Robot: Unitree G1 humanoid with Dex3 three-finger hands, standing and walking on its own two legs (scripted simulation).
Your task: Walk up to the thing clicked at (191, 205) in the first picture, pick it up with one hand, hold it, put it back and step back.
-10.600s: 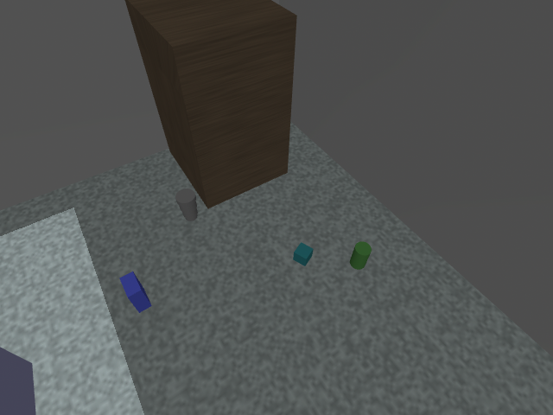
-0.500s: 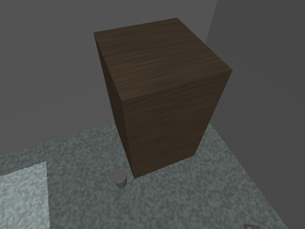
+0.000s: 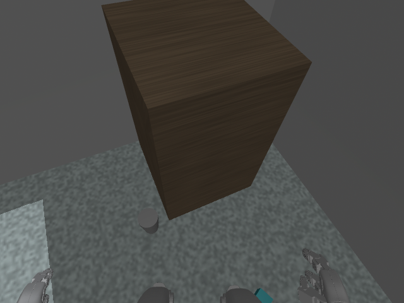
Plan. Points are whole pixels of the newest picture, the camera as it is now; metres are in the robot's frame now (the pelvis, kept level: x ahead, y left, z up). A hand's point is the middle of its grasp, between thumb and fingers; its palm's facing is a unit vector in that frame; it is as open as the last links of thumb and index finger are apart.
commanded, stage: go down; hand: left
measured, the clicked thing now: (150, 222) +0.47 +0.19 -0.65
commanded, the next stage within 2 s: none
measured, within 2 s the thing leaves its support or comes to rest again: neither
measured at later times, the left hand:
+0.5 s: hand out of the picture +0.15 +0.28 -0.14, palm faces +0.08 -0.94 -0.33, open 16.7 cm
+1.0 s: hand (60, 289) +0.18 +0.31 -0.18, palm faces +0.16 -0.94 -0.31, open 16.8 cm
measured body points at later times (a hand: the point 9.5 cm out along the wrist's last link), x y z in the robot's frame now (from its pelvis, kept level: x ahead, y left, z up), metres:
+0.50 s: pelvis +0.01 +0.00 -0.03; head +0.09 +0.02 +0.41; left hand +0.14 +0.33 -0.11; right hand +0.17 -0.25 -0.11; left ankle +0.02 +0.12 -0.69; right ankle -0.01 -0.13 -0.69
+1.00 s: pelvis -0.02 +0.00 -0.08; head +0.09 +0.03 +0.36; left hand +0.17 +0.36 -0.16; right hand +0.15 -0.25 -0.15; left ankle +0.02 +0.12 -0.69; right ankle -0.01 -0.13 -0.69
